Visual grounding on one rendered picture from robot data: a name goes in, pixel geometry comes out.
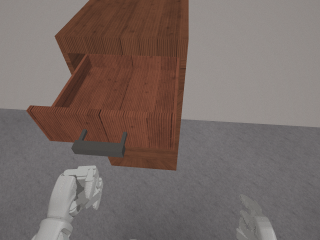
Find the handle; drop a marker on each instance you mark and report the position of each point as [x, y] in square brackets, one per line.
[98, 148]

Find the robot left hand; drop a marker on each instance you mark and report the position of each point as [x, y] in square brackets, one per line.
[83, 183]

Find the left robot forearm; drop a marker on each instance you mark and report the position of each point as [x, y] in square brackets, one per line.
[53, 229]

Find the robot right hand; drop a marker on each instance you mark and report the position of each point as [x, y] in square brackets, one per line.
[260, 227]

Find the cabinet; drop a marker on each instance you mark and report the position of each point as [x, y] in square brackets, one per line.
[135, 28]

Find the drawer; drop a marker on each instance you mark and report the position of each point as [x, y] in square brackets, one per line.
[110, 94]

